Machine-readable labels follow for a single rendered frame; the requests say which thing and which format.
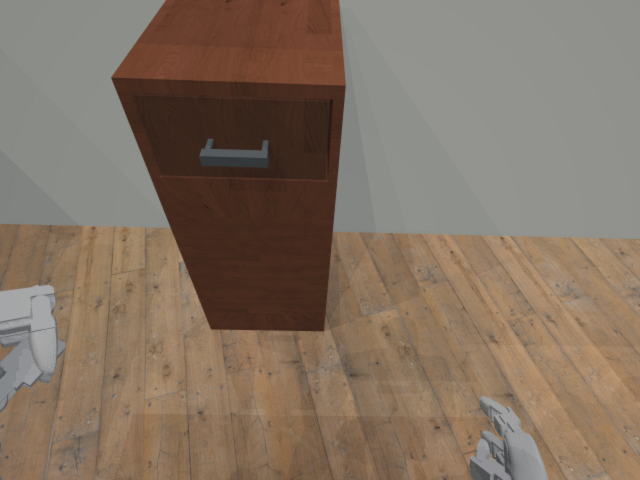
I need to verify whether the cabinet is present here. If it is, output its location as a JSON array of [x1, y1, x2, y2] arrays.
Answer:
[[111, 0, 346, 331]]

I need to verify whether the left robot hand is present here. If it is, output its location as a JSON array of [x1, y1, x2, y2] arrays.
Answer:
[[0, 285, 66, 412]]

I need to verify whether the drawer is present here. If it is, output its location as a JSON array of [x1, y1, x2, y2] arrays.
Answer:
[[133, 93, 330, 180]]

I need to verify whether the right robot hand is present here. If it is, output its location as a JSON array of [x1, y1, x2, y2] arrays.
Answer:
[[470, 396, 548, 480]]

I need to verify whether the handle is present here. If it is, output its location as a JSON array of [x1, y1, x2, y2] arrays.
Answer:
[[199, 139, 269, 168]]

